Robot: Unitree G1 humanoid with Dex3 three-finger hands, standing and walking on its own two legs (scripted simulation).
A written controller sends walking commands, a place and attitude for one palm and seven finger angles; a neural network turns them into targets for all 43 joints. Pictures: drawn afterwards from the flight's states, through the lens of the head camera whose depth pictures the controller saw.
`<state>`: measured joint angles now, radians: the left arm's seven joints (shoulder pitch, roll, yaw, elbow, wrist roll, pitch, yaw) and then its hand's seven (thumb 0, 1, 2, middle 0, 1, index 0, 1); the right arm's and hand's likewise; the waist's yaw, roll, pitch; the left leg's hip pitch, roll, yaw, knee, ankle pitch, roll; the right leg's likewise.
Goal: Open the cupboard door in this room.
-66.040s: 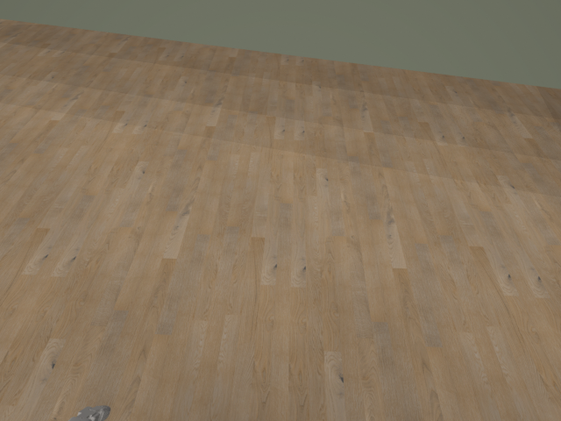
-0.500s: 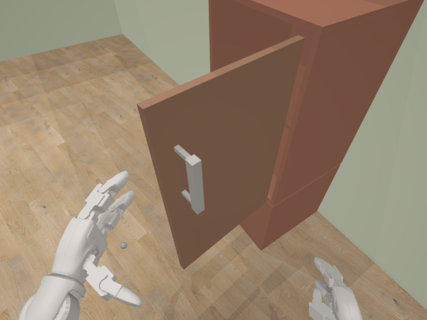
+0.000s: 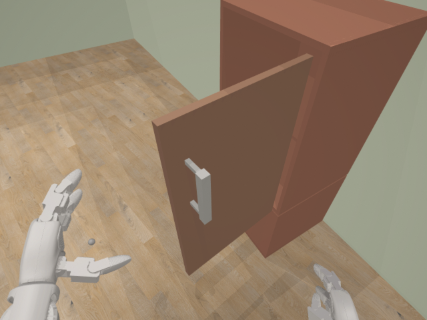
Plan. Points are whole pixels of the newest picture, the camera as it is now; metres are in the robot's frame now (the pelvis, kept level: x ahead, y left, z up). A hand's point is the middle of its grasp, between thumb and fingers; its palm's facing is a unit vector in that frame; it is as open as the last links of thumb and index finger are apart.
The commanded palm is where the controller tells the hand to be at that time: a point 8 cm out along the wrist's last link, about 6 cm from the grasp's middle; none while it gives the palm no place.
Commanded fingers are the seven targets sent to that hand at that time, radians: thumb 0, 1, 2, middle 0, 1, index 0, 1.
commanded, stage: draw the hand back to the body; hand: left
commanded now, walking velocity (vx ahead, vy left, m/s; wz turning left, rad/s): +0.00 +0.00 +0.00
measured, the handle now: (198, 192) +0.34 +0.08 +0.07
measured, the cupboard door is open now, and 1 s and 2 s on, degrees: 97 97 97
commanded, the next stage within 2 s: step back with the hand held close in 0.80 s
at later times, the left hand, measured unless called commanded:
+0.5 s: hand (58, 214) +0.21 +0.25 +0.16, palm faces +0.46 -0.79 -0.41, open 8.3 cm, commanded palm +0.16 +0.29 +0.17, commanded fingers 0.00 0.90 0.90 -0.20 -0.30 -0.20 -0.30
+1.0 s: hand (55, 214) +0.20 +0.25 +0.17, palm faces +0.44 -0.79 -0.42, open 7.5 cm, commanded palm +0.15 +0.29 +0.18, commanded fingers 0.00 0.90 0.90 -0.20 -0.30 -0.20 -0.30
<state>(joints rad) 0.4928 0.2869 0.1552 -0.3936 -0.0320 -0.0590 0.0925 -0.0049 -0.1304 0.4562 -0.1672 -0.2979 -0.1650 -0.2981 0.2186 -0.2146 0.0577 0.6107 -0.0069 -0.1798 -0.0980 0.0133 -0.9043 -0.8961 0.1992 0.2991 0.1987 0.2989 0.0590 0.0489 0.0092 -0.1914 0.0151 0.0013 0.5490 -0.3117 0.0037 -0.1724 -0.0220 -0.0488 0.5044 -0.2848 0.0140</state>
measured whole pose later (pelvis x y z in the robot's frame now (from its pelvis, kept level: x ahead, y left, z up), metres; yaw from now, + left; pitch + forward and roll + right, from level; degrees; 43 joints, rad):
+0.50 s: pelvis +0.01 -0.01 +0.01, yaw -1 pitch -5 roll -1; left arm 0.44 0.33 0.34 -0.35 -0.04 -0.09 0.11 0.01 0.72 0.82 -0.20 -0.30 -0.20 -0.30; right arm 0.18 -0.23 0.01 0.66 -0.01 -0.11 -0.08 0.01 -0.91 -0.90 0.20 0.30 0.20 0.30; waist 0.07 0.07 0.02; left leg -0.06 0.03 0.02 0.40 -0.26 -0.01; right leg -0.05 0.00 -0.03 0.37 -0.24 0.00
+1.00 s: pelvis +0.00 -0.01 +0.01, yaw -1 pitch -4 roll -1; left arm 0.44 0.34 0.36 -0.37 -0.04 -0.13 0.10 0.02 0.88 0.89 -0.21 -0.30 -0.21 -0.30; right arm 0.18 -0.22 0.02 0.65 0.00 -0.11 -0.08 0.01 -0.91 -0.90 0.20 0.30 0.20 0.30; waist 0.05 0.07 0.03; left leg -0.10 0.04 0.01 0.41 -0.25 -0.01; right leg -0.08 0.01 -0.04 0.35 -0.21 0.00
